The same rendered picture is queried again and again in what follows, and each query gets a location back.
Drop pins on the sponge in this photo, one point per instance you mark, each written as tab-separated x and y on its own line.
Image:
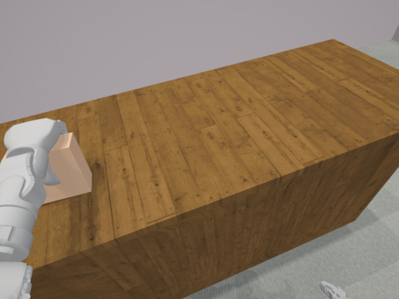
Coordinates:
67	161

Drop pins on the table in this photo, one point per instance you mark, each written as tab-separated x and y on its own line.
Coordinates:
202	177

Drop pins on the robot right hand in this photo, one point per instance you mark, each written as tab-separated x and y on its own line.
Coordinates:
332	291

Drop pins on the robot left hand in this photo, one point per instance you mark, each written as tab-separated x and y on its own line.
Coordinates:
43	133

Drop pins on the robot left forearm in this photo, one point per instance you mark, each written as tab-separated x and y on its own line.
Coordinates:
22	174

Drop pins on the left robot upper arm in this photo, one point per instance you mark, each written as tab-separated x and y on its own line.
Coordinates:
15	280

